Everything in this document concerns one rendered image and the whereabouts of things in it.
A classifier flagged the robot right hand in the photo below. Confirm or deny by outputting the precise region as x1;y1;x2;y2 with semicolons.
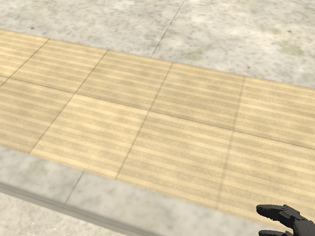
256;205;315;236

